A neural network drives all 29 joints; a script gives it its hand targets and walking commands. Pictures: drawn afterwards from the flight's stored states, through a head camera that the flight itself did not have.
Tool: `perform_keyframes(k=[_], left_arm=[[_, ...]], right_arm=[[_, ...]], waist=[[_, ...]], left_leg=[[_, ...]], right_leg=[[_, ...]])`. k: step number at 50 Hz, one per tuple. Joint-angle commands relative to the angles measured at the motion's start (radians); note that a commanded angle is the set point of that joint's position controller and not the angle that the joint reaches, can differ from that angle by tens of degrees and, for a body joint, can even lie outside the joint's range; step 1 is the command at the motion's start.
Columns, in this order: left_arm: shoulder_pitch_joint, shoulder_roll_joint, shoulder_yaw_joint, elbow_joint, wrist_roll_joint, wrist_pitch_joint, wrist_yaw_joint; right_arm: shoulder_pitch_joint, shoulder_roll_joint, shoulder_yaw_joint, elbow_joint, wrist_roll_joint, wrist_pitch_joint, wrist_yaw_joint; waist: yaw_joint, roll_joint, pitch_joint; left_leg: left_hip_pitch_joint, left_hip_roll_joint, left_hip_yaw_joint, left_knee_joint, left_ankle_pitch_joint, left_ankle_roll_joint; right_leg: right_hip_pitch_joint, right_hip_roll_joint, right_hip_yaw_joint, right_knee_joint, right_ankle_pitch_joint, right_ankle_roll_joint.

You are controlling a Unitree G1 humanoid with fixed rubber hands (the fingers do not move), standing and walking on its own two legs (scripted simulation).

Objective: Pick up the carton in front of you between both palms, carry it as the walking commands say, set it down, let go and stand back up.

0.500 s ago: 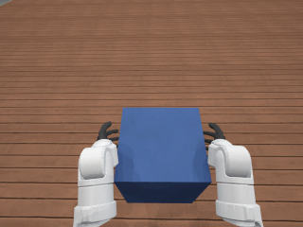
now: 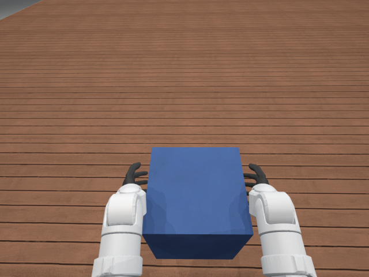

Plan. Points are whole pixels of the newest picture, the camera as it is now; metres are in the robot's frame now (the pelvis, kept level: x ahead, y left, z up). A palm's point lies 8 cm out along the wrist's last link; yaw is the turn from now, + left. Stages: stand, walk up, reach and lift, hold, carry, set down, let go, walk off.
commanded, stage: carry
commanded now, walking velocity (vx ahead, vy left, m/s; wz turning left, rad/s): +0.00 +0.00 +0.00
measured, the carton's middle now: (194, 206) +0.31 +0.00 -0.05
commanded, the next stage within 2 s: hold in 0.60 s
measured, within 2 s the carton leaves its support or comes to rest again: neither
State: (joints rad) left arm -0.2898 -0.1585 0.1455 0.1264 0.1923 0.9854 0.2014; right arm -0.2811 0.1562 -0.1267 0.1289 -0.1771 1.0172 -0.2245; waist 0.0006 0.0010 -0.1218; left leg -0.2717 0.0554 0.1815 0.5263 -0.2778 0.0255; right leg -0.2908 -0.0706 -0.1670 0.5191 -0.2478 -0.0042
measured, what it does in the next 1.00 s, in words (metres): stands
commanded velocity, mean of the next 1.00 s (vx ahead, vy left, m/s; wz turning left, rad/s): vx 0.00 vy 0.00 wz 0.00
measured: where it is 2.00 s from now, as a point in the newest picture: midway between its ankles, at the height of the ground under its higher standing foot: outside the picture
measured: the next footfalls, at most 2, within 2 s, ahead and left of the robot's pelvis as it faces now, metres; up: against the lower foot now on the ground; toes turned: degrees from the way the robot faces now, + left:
none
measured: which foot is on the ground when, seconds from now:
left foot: down 0.00-1.00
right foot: down 0.00-1.00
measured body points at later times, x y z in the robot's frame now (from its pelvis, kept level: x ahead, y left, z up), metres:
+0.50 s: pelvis -0.02 +0.00 +0.00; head -0.04 +0.01 +0.45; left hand +0.30 +0.16 +0.04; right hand +0.29 -0.14 +0.04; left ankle +0.00 +0.10 -0.74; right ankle +0.01 -0.11 -0.74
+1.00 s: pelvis -0.03 -0.01 +0.01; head -0.08 -0.01 +0.45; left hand +0.26 +0.17 +0.05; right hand +0.28 -0.13 +0.04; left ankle +0.00 +0.10 -0.74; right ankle +0.02 -0.12 -0.74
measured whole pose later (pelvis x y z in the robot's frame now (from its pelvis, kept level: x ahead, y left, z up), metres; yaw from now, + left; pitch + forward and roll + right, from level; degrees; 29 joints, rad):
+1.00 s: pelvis -0.03 -0.01 +0.01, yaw +5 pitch -9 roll +0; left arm -0.31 -0.16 0.26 0.31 0.31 0.71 0.00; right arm -0.30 0.16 -0.24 0.31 -0.31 0.73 -0.01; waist 0.00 0.00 0.03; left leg -0.09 -0.01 0.03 0.43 -0.19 0.02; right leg -0.08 0.01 0.00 0.42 -0.19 -0.01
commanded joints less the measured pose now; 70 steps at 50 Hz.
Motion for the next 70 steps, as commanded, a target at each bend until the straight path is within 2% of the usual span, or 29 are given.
perform_keyframes(k=[1,7,11,16,20,24,30,31,32,34,36,37,38,43,46,52,60,70], left_arm=[[-0.501,-1.055,-0.614,-0.007,-0.377,-0.078,-0.447],[-0.467,-1.026,-0.546,0.076,-0.288,-0.213,-0.458],[-0.482,-0.993,-0.5,0.103,-0.219,-0.298,-0.447],[-0.501,-0.955,-0.44,0.148,-0.161,-0.362,-0.438],[-0.482,-0.957,-0.452,0.144,-0.165,-0.364,-0.437],[-0.444,-0.951,-0.496,0.095,-0.195,-0.321,-0.433],[-0.429,-0.923,-0.48,0.089,-0.187,-0.295,-0.429],[-0.377,-0.97,-0.47,0.088,-0.185,-0.296,-0.443],[-0.394,-0.954,-0.463,0.075,-0.173,-0.308,-0.441],[-0.425,-0.963,-0.464,0.068,-0.168,-0.314,-0.444],[-0.416,-0.954,-0.467,0.069,-0.17,-0.318,-0.437],[-0.406,-0.95,-0.458,0.077,-0.157,-0.317,-0.433],[-0.433,-0.952,-0.456,0.07,-0.156,-0.32,-0.434],[-0.456,-0.959,-0.439,0.118,-0.151,-0.312,-0.448],[-0.491,-0.97,-0.419,0.152,-0.147,-0.31,-0.46],[-0.541,-0.986,-0.398,0.195,-0.145,-0.308,-0.482],[-0.56,-0.99,-0.385,0.212,-0.14,-0.308,-0.487],[-0.531,-0.983,-0.391,0.194,-0.14,-0.309,-0.474]], right_arm=[[-0.577,1.056,0.61,-0.076,0.384,-0.115,0.456],[-0.543,1.025,0.544,-0.002,0.296,-0.25,0.463],[-0.554,0.989,0.496,0.028,0.226,-0.335,0.453],[-0.577,0.955,0.441,0.081,0.169,-0.4,0.45],[-0.559,0.963,0.457,0.081,0.172,-0.402,0.45],[-0.515,0.958,0.498,0.036,0.2,-0.359,0.444],[-0.49,0.928,0.476,0.034,0.188,-0.333,0.439],[-0.42,0.959,0.453,0.014,0.176,-0.329,0.453],[-0.453,0.939,0.447,-0.02,0.167,-0.342,0.452],[-0.485,0.954,0.475,-0.016,0.178,-0.345,0.456],[-0.482,0.94,0.479,-0.024,0.19,-0.351,0.452],[-0.504,0.936,0.474,-0.028,0.192,-0.352,0.459],[-0.507,0.945,0.477,-0.005,0.19,-0.352,0.459],[-0.511,0.94,0.423,0.052,0.16,-0.348,0.467],[-0.543,0.959,0.411,0.094,0.153,-0.346,0.475],[-0.589,0.983,0.385,0.143,0.143,-0.346,0.484],[-0.617,0.992,0.381,0.163,0.149,-0.345,0.487],[-0.599,0.984,0.397,0.14,0.159,-0.343,0.479]], waist=[[0.0,0.003,-0.251],[0.002,0.001,-0.244],[0.0,0.002,-0.25],[0.0,0.002,-0.255],[0.002,0.002,-0.267],[0.002,0.003,-0.269],[0.001,0.003,-0.243],[0.001,0.013,-0.11],[-0.009,0.003,-0.19],[0.003,0.003,-0.173],[0.004,0.027,-0.174],[0.003,0.041,-0.161],[0.013,0.03,-0.155],[-0.008,0.03,-0.091],[-0.002,0.012,-0.076],[-0.006,-0.01,-0.064],[0.0,-0.009,-0.075],[0.006,-0.007,-0.11]], left_leg=[[0.069,0.118,-0.122,-0.092,0.176,0.006],[0.06,0.118,-0.125,-0.1,0.159,0.007],[0.059,0.116,-0.126,-0.1,0.148,0.007],[0.055,0.116,-0.129,-0.103,0.137,0.008],[0.061,0.117,-0.127,-0.099,0.156,0.008],[0.063,0.116,-0.124,-0.094,0.176,0.007],[0.049,0.117,-0.126,-0.096,0.173,0.009],[0.172,-0.119,-0.267,-0.16,0.35,0.013],[0.24,-0.096,-0.294,-0.146,0.335,0.013],[0.244,-0.103,-0.293,-0.152,0.351,0.008],[0.294,-0.101,-0.297,-0.159,0.376,0.006],[0.34,-0.103,-0.286,-0.162,0.34,0.007],[0.301,-0.1,-0.294,-0.165,0.308,0.004],[0.306,-0.097,-0.284,-0.176,0.195,0.002],[0.27,-0.096,-0.285,-0.182,0.106,0.004],[0.253,-0.099,-0.278,-0.174,0.061,0.005],[0.232,-0.108,-0.271,-0.166,0.073,0.005],[0.231,-0.116,-0.269,-0.164,0.155,0.006]], right_leg=[[0.095,-0.099,0.106,-0.066,0.165,-0.009],[0.084,-0.098,0.11,-0.068,0.149,-0.007],[0.08,-0.099,0.112,-0.07,0.137,-0.009],[0.082,-0.1,0.112,-0.075,0.122,-0.011],[0.09,-0.102,0.111,-0.071,0.141,-0.01],[0.09,-0.102,0.109,-0.068,0.16,-0.008],[0.07,-0.103,0.109,-0.072,0.15,-0.005],[0.231,0.162,0.228,-0.116,0.274,-0.024],[0.227,0.147,0.237,-0.123,0.247,-0.026],[0.24,0.153,0.245,-0.135,0.262,-0.026],[0.237,0.158,0.248,-0.142,0.266,-0.021],[0.189,0.154,0.254,-0.149,0.227,-0.02],[0.218,0.155,0.25,-0.153,0.2,-0.022],[0.169,0.144,0.252,-0.171,0.106,-0.03],[0.176,0.139,0.255,-0.177,0.044,-0.031],[0.167,0.126,0.26,-0.187,0.0,-0.03],[0.189,0.116,0.265,-0.19,0.016,-0.025],[0.243,0.119,0.268,-0.182,0.129,-0.012]])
